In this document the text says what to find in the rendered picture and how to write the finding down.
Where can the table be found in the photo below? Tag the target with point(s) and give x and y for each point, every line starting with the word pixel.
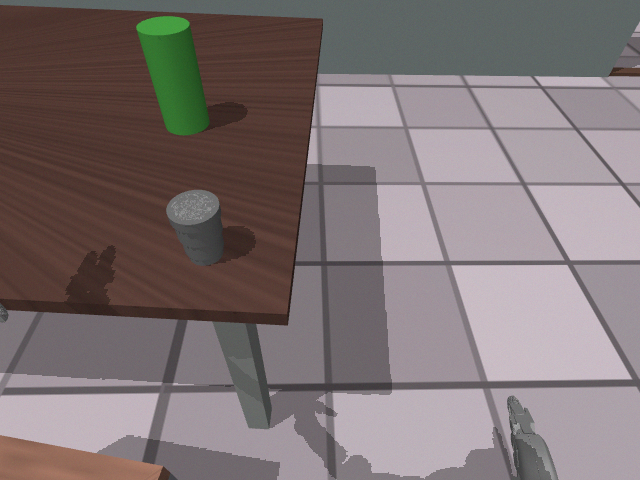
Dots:
pixel 87 169

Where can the chair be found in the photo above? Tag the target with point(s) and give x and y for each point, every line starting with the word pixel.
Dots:
pixel 28 460

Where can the right robot hand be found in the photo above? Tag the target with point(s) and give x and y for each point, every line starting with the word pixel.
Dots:
pixel 532 458

